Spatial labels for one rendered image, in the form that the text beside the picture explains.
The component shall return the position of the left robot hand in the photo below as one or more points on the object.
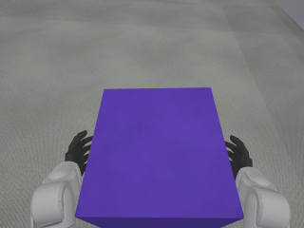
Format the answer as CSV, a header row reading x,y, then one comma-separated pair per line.
x,y
76,150

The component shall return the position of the right robot hand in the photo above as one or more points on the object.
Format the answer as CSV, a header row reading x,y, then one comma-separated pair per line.
x,y
240,158

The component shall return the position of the carton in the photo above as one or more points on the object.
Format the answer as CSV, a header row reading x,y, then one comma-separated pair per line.
x,y
158,159

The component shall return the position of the right robot forearm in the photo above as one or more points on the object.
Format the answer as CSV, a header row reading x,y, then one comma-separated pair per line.
x,y
264,207

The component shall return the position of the left robot forearm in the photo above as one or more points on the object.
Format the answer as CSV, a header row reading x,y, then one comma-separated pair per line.
x,y
52,203

